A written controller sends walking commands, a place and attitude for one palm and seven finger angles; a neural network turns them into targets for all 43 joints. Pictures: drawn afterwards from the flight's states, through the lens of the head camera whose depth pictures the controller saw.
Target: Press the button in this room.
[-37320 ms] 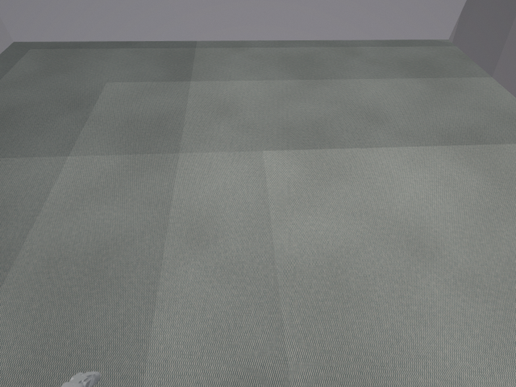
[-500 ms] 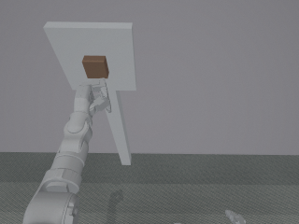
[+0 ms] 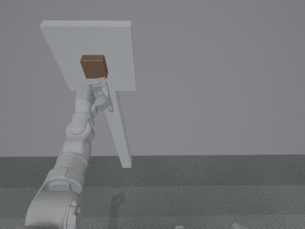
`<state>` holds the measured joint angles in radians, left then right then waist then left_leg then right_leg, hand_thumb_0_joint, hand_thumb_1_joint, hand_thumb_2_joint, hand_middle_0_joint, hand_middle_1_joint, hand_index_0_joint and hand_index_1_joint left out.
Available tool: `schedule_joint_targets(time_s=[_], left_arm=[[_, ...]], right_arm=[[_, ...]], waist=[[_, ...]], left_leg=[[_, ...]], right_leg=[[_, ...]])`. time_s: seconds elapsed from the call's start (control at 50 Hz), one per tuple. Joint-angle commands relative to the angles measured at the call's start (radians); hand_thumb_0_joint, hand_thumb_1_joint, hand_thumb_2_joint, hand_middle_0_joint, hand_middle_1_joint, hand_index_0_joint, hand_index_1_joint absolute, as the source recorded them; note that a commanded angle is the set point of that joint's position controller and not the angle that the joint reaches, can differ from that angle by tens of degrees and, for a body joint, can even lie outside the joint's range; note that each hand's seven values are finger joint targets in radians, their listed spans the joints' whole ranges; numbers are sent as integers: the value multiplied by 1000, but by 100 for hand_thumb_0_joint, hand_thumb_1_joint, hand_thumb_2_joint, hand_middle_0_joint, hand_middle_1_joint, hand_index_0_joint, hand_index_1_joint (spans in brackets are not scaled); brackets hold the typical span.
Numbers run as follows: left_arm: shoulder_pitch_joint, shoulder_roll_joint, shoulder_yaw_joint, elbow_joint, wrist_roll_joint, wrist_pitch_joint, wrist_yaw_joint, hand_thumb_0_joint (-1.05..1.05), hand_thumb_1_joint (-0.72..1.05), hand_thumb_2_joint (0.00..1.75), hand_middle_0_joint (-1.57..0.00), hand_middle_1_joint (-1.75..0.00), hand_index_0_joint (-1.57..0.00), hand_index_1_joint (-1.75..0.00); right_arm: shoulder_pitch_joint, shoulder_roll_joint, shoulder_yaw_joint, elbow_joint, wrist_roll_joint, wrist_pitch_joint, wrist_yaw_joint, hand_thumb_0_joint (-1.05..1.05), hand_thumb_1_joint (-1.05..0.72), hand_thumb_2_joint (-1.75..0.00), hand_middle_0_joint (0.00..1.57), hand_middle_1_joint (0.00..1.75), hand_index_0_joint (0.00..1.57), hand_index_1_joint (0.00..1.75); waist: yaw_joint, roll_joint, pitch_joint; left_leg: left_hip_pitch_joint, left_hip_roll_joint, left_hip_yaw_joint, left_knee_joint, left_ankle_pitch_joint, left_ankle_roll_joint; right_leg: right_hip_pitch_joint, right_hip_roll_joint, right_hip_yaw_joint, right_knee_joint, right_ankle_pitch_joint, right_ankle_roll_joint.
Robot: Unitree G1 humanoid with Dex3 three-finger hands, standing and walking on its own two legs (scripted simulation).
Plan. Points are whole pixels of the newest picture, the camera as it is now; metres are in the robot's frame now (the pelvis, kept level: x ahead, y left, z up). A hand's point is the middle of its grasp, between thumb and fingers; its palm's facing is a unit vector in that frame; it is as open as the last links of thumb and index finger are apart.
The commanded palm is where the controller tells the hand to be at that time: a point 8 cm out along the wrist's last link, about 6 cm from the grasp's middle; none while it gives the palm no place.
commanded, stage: aim a knuckle at the button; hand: left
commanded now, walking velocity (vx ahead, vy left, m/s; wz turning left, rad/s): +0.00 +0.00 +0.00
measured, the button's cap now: (95, 66) +0.52 +0.17 +0.13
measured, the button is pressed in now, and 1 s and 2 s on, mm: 0 4 12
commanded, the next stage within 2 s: press the button with the knuckle in 0.22 s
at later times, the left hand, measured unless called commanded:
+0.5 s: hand (108, 99) +0.43 +0.12 +0.10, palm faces +0.01 -1.00 -0.02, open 3.1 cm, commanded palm +0.41 +0.17 +0.10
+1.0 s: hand (113, 87) +0.47 +0.11 +0.10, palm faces +0.00 -1.00 -0.02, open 3.1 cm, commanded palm +0.46 +0.16 +0.10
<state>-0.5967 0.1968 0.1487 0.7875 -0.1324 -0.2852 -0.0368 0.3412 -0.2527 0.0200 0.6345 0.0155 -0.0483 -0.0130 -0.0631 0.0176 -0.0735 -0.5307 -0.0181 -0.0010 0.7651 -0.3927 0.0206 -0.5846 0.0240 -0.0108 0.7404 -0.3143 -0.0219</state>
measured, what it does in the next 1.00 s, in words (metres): stands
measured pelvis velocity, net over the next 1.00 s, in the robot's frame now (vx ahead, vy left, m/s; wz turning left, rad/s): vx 0.00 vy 0.00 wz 0.00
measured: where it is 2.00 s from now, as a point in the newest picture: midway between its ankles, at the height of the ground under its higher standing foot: outside the picture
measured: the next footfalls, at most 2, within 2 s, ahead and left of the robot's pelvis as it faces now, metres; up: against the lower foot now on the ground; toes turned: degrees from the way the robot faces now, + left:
none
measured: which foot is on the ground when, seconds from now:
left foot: down 0.00-1.00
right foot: down 0.00-1.00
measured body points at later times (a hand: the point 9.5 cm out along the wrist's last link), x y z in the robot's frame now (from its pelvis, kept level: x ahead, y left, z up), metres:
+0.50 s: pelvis +0.00 +0.00 +0.00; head +0.05 +0.00 +0.45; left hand +0.42 +0.17 +0.10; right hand +0.09 -0.25 -0.11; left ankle -0.01 +0.11 -0.71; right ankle +0.03 -0.11 -0.71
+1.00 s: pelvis +0.00 +0.00 -0.01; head +0.07 +0.00 +0.44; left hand +0.47 +0.17 +0.10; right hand +0.03 -0.26 -0.13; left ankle -0.01 +0.11 -0.71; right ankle +0.03 -0.11 -0.71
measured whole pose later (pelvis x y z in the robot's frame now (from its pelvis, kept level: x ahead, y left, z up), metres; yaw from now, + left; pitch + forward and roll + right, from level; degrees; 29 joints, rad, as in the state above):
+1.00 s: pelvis +0.00 +0.00 -0.01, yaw +0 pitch +12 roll +0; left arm -0.83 0.25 0.22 1.06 -0.08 -0.35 -0.03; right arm 0.39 -0.26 0.02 0.64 -0.01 -0.01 0.00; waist -0.11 0.02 -0.08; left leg -0.62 -0.02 0.00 0.81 -0.40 0.02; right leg -0.68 0.02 -0.01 0.78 -0.32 -0.02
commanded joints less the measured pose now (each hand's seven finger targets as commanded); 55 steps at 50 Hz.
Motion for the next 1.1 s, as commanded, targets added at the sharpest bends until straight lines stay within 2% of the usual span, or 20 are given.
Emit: schedule_joint_targets(time_s=[0.0,0.14,0.16,0.2,0.28,0.34,0.38,0.44,0.5,0.56,0.62,0.72,0.76,0.8,0.88,0.9,0.96,1.0,1.04,1.08], left_arm=[[-469,111,7,-184,0,-61,11,0,90,90,-130,-150,-130,-150],[-430,151,52,-197,8,-82,24,0,90,90,-130,-150,-130,-150],[-401,171,71,-196,7,-81,25,0,90,90,-130,-150,-130,-150],[-387,116,21,-225,10,-77,15,0,90,90,-130,-150,-130,-150],[-416,117,16,-245,-3,-63,12,0,90,90,-130,-150,-130,-150],[-459,117,9,-264,-4,-62,14,0,90,90,-130,-150,-130,-150],[-489,155,35,-265,-2,-70,19,0,90,90,-130,-150,-130,-150],[-524,101,-8,-209,-1,-71,16,0,90,90,-130,-150,-130,-150],[-510,123,17,-153,4,-69,17,0,90,90,-130,-150,-130,-150],[-542,175,63,-75,3,-68,17,0,90,90,-130,-150,-130,-150],[-621,171,51,-67,18,-84,16,0,90,90,-130,-150,-130,-150],[-645,166,55,-10,19,-110,18,0,90,90,-130,-150,-130,-150],[-677,215,89,7,28,-115,22,0,90,90,-130,-150,-130,-150],[-682,219,96,13,31,-116,22,0,90,90,-130,-150,-130,-150],[-684,267,128,52,37,-117,18,0,90,90,-130,-150,-130,-150],[-723,234,93,43,37,-117,13,0,90,90,-130,-150,-130,-150],[-783,243,96,84,42,-117,20,0,90,90,-130,-150,-130,-150],[-812,215,77,97,40,-120,23,0,90,90,-130,-150,-130,-150],[-831,246,96,107,42,-127,27,0,90,90,-130,-150,-130,-150],[-855,229,79,105,49,-140,28,0,90,90,-130,-150,-130,-150]], right_arm=[[19,-125,-46,-120,5,-39,-7,0,-90,-90,20,30,20,30],[18,-125,-46,-139,-1,-33,1,0,-90,-90,20,30,20,30],[22,-130,-47,-144,-4,-30,0,0,-90,-90,20,30,20,30],[11,-121,-46,-152,2,-29,3,0,-90,-90,20,30,20,30],[9,-124,-47,-150,4,-28,-1,0,-90,-90,20,30,20,30],[5,-121,-46,-141,5,-31,-6,0,-90,-90,20,30,20,30],[12,-124,-47,-130,3,-31,-11,0,-90,-90,20,30,20,30],[19,-123,-45,-114,2,-36,-11,0,-90,-90,20,30,20,30],[28,-128,-46,-111,0,-34,-9,0,-90,-90,20,30,20,30],[47,-137,-45,-101,-4,-28,-10,0,-90,-90,20,30,20,30],[52,-132,-45,-100,-5,-23,-7,0,-90,-90,20,30,20,30],[79,-138,-49,-95,-10,-18,1,0,-90,-90,20,30,20,30],[96,-145,-52,-89,-16,-11,0,0,-90,-90,20,30,20,30],[99,-142,-51,-93,-17,-8,2,0,-90,-90,20,30,20,30],[116,-147,-51,-90,-17,6,1,0,-90,-90,20,30,20,30],[111,-143,-49,-91,-16,7,1,0,-90,-90,20,30,20,30],[125,-149,-51,-79,-17,12,-1,0,-90,-90,20,30,20,30],[129,-148,-52,-73,-20,9,0,0,-90,-90,20,30,20,30],[139,-155,-52,-66,-23,7,0,0,-90,-90,20,30,20,30],[144,-152,-51,-64,-26,5,5,0,-90,-90,20,30,20,30]], waist=[[-16,-15,-297],[5,-37,-348],[10,-72,-360],[7,-24,-344],[-9,-45,-317],[-14,-15,-319],[-14,-19,-341],[-31,-6,-317],[-22,-11,-329],[-27,-84,-308],[-35,-6,-339],[-43,-18,-366],[-47,-40,-388],[-42,-7,-400],[-46,-53,-386],[-60,-12,-371],[-79,-20,-347],[-89,-9,-364],[-94,-19,-383],[-92,24,-404]], left_leg=[[88,3,-3,-106,181,3],[79,2,5,-91,242,1],[71,3,4,-90,248,4],[91,5,7,-93,265,0],[86,8,4,-95,230,2],[98,5,1,-97,217,2],[105,7,-4,-96,227,2],[117,8,-13,-95,226,-4],[100,4,-11,-93,221,-3],[42,1,-11,-90,191,3],[60,-2,-4,-81,198,1],[68,2,-10,-65,235,-1],[51,3,-11,-59,244,1],[48,0,-2,-57,244,1],[7,1,2,-56,237,6],[8,0,5,-58,218,5],[12,1,-6,-57,181,7],[24,0,-8,-55,172,7],[22,1,-13,-51,172,8],[48,1,-21,-48,192,2]], right_leg=[[176,-1,-3,-84,197,-7],[228,-2,4,-61,276,-7],[245,0,3,-58,284,-5],[225,-1,-1,-58,296,-8],[211,2,1,-73,264,-4],[204,1,2,-78,249,-5],[210,1,4,-75,251,-5],[166,3,-8,-71,238,-7],[174,1,-5,-69,235,-8],[189,1,1,-75,219,-4],[167,-2,6,-65,229,-6],[150,5,0,-47,256,-7],[162,5,2,-39,269,-6],[167,3,8,-40,277,-4],[191,4,12,-44,289,-2],[170,4,14,-49,273,0],[124,6,8,-57,217,-2],[108,6,8,-60,204,1],[110,5,8,-57,201,0],[93,6,4,-45,207,-3]])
